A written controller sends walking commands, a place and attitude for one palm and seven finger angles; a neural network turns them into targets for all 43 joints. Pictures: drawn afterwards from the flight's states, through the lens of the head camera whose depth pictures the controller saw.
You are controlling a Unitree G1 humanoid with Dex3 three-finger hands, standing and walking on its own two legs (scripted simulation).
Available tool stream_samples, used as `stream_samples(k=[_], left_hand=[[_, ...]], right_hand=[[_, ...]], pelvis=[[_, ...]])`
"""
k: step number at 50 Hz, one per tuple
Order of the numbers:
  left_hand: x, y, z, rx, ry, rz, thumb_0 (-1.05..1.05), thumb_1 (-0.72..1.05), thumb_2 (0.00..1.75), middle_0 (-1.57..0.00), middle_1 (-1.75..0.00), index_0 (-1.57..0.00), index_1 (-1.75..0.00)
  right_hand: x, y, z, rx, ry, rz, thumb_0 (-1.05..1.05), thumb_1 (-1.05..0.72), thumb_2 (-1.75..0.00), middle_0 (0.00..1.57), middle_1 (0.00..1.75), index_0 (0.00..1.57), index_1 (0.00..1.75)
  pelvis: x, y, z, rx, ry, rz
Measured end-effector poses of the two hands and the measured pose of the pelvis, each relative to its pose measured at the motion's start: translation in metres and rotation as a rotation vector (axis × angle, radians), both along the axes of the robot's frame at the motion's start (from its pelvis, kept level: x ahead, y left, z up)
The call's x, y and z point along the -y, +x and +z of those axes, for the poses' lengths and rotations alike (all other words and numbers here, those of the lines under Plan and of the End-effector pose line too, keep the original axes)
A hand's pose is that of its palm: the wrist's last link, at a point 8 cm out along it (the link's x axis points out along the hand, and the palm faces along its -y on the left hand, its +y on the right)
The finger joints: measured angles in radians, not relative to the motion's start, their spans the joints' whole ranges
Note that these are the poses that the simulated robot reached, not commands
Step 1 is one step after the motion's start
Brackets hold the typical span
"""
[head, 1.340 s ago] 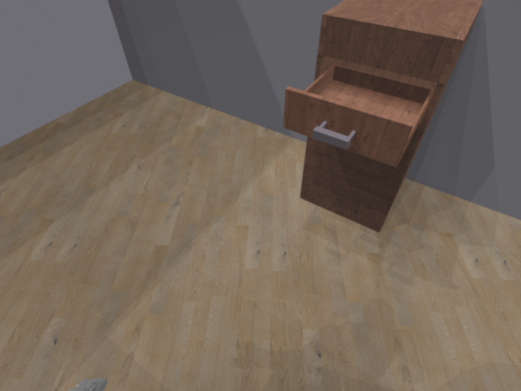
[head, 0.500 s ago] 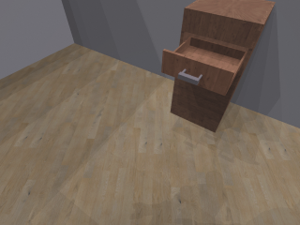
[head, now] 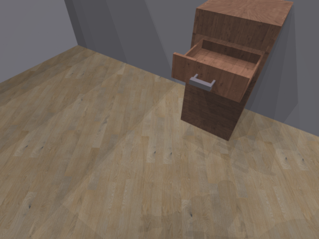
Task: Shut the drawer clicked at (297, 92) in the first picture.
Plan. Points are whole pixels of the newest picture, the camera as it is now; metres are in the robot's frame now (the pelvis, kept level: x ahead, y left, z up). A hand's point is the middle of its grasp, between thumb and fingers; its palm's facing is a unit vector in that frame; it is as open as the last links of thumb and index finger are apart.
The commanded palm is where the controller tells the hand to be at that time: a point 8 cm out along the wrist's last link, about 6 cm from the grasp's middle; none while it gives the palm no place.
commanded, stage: look at it before walking up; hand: left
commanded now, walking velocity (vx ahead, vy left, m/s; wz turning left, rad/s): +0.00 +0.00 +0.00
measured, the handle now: (202, 81) +0.84 -0.16 -0.08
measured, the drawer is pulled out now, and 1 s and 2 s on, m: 0.28 0.28 0.28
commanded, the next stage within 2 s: get within about a metre, facing it in 0.10 s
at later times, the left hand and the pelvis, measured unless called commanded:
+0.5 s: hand out of the picture +0.06 +0.24 -0.16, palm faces -0.04 -0.95 -0.32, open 7.4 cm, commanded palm none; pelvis +0.00 +0.00 +0.00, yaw -3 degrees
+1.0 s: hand out of the picture +0.06 +0.23 -0.17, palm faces -0.07 -0.96 -0.28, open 7.4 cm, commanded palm none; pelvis -0.01 +0.01 +0.00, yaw -3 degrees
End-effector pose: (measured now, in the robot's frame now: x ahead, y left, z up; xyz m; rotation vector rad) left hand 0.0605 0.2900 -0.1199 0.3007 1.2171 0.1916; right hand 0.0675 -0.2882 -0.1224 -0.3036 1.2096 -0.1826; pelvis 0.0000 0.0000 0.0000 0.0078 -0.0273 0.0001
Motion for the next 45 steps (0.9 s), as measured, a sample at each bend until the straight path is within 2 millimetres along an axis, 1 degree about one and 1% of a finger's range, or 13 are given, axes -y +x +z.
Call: stream_samples(k=[14, 22, 27, 32, 36, 41, 45], left_hand=[[0.002, -0.001, 0.0, -0.008, -0.002, 0.003, 0.0, 0.9, 0.9, -0.2, -0.3, -0.2, -0.3], [0.004, -0.002, -0.002, -0.025, -0.001, -0.01, 0.0, 0.9, 0.9, -0.2, -0.3, -0.2, -0.3], [0.014, -0.003, -0.009, -0.042, -0.018, -0.027, 0.0, 0.9, 0.9, -0.2, -0.3, -0.2, -0.3], [0.03, -0.006, -0.015, -0.052, -0.059, -0.048, 0.0, 0.9, 0.9, -0.2, -0.3, -0.2, -0.3], [0.037, -0.006, -0.018, -0.048, -0.084, -0.057, 0.0, 0.9, 0.9, -0.2, -0.3, -0.2, -0.3], [0.036, -0.006, -0.018, -0.035, -0.087, -0.059, 0.0, 0.9, 0.9, -0.2, -0.3, -0.2, -0.3], [0.028, -0.006, -0.016, -0.029, -0.072, -0.056, 0.0, 0.9, 0.9, -0.2, -0.3, -0.2, -0.3]], right_hand=[[-0.001, 0.001, -0.001, -0.006, 0.005, 0.0, 0.01, -0.9, -0.9, 0.2, 0.3, 0.2, 0.3], [-0.001, -0.006, -0.003, 0.008, 0.004, -0.031, 0.01, -0.9, -0.9, 0.2, 0.3, 0.2, 0.3], [-0.008, -0.02, -0.009, 0.001, 0.022, -0.069, 0.01, -0.9, -0.9, 0.2, 0.3, 0.2, 0.3], [-0.023, -0.045, -0.017, -0.041, 0.06, -0.102, 0.01, -0.9, -0.9, 0.2, 0.3, 0.2, 0.3], [-0.032, -0.064, -0.02, -0.081, 0.079, -0.122, 0.01, -0.9, -0.9, 0.2, 0.3, 0.2, 0.3], [-0.035, -0.081, -0.02, -0.114, 0.078, -0.142, 0.01, -0.9, -0.9, 0.2, 0.3, 0.2, 0.3], [-0.032, -0.087, -0.017, -0.12, 0.064, -0.15, 0.01, -0.9, -0.9, 0.2, 0.3, 0.2, 0.3]], pelvis=[[0.001, 0.002, 0.001, 0.002, 0.0, -0.002], [0.001, -0.001, -0.001, 0.002, 0.0, -0.035], [0.001, -0.004, -0.004, -0.001, 0.001, -0.06], [0.0, -0.007, -0.005, -0.001, 0.0, -0.069], [-0.002, -0.008, -0.005, 0.001, -0.001, -0.068], [-0.004, -0.011, -0.004, 0.006, -0.001, -0.065], [-0.006, -0.012, -0.004, 0.009, 0.0, -0.063]])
